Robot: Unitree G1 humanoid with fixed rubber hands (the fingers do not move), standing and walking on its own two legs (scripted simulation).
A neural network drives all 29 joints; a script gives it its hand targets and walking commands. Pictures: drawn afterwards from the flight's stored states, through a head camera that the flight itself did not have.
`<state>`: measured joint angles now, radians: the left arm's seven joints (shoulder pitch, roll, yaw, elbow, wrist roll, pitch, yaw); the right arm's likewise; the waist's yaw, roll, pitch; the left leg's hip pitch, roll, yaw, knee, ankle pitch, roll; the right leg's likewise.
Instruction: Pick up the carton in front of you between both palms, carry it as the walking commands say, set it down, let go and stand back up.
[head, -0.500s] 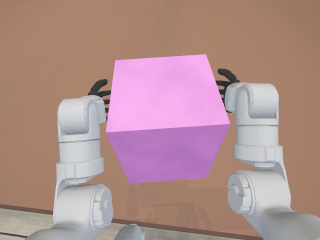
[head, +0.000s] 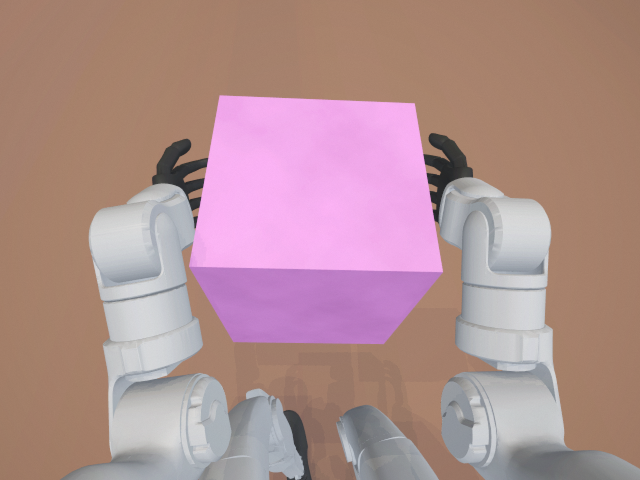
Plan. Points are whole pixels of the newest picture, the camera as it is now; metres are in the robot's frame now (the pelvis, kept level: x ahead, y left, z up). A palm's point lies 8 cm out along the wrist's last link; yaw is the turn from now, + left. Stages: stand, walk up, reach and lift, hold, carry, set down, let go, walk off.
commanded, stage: carry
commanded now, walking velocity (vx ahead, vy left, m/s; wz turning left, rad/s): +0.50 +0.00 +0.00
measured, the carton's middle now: (313, 237) +0.38 -0.03 +0.03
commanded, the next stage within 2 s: none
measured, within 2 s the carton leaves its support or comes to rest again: neither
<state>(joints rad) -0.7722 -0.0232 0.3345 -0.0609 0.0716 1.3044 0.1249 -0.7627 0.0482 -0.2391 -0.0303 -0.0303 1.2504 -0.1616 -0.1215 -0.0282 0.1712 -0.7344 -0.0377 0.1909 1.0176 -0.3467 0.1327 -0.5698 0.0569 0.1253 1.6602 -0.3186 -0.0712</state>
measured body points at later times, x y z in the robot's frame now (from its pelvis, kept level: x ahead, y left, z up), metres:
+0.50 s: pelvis +0.34 +0.00 +0.06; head +0.32 +0.01 +0.51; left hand +0.70 +0.20 +0.27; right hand +0.74 -0.10 +0.28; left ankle +0.16 +0.06 -0.56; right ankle +0.44 -0.04 -0.66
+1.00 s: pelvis +0.65 +0.07 +0.08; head +0.69 +0.08 +0.53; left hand +0.96 +0.23 +0.14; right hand +0.96 -0.07 +0.14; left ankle +0.69 +0.17 -0.66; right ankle +0.51 -0.03 -0.57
